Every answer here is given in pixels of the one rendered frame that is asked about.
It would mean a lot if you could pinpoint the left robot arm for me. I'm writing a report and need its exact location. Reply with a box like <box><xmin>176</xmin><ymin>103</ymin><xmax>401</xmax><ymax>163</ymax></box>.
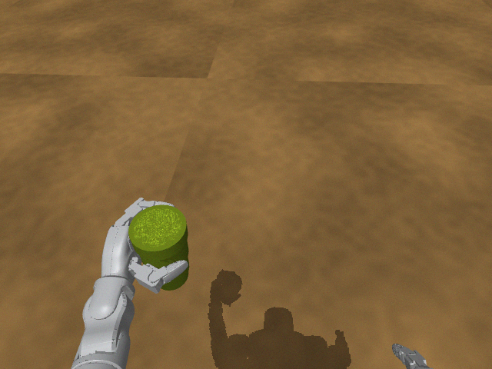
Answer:
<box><xmin>71</xmin><ymin>275</ymin><xmax>135</xmax><ymax>369</ymax></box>

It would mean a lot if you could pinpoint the right robot hand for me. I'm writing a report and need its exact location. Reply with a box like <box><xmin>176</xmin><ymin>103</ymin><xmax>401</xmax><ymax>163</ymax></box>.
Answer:
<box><xmin>392</xmin><ymin>344</ymin><xmax>433</xmax><ymax>369</ymax></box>

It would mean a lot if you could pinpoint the left robot hand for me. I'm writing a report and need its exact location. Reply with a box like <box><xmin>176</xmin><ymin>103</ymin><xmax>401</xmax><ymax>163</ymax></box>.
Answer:
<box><xmin>101</xmin><ymin>198</ymin><xmax>188</xmax><ymax>294</ymax></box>

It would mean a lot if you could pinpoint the cup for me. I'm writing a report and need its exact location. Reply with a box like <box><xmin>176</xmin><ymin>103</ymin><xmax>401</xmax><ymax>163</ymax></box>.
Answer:
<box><xmin>128</xmin><ymin>204</ymin><xmax>189</xmax><ymax>291</ymax></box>

